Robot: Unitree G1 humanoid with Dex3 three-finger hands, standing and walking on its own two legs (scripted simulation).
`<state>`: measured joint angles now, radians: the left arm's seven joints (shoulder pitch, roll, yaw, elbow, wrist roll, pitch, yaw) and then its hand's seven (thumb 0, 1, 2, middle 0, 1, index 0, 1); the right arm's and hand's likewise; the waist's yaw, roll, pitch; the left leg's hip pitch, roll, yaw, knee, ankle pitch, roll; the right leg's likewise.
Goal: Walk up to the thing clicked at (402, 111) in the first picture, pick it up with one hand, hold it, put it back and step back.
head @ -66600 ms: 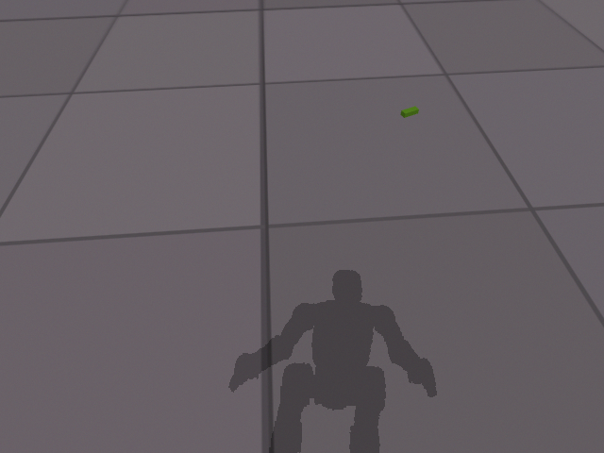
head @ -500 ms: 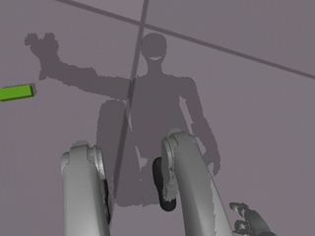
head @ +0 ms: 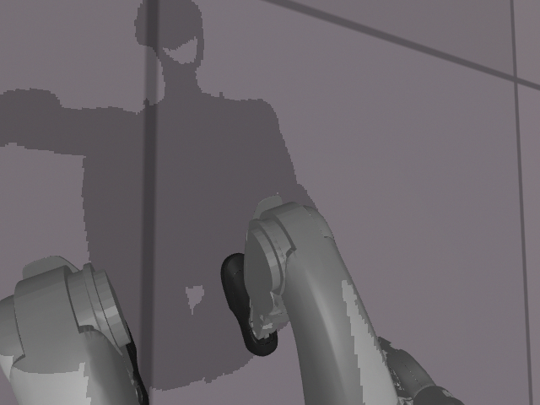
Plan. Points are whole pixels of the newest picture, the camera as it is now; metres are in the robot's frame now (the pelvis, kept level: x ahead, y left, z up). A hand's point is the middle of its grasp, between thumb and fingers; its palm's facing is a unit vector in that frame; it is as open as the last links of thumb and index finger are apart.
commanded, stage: approach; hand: left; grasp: from above
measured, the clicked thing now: out of the picture +0.46 +0.43 -0.31
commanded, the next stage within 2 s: rest palm in 0.04 s
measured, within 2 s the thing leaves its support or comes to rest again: neither
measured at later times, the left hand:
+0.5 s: hand out of the picture +0.43 +0.41 -0.22, palm faces -0.48 -0.17 -0.86, open 13.6 cm
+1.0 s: hand out of the picture +0.44 +0.42 -0.09, palm faces -0.52 -0.14 -0.84, open 7.6 cm
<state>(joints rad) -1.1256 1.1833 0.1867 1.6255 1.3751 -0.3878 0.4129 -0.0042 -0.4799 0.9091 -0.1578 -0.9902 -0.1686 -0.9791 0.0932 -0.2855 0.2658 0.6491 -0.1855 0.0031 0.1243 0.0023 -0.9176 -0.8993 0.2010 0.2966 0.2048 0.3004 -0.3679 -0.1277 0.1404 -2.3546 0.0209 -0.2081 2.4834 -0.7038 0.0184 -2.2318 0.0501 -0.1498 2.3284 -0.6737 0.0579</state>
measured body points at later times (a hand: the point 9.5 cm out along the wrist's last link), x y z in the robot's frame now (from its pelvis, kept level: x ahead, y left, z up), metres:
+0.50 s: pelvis -0.01 +0.00 +0.00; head +0.27 +0.14 +0.32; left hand +0.46 +0.41 -0.17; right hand +0.07 -0.26 -0.07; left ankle +0.06 +0.12 -0.29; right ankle +0.11 -0.12 -0.29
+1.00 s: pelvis -0.01 +0.01 +0.04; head +0.24 +0.12 +0.40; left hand +0.46 +0.42 -0.04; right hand +0.09 -0.26 -0.05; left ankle +0.06 +0.12 -0.29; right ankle +0.11 -0.12 -0.28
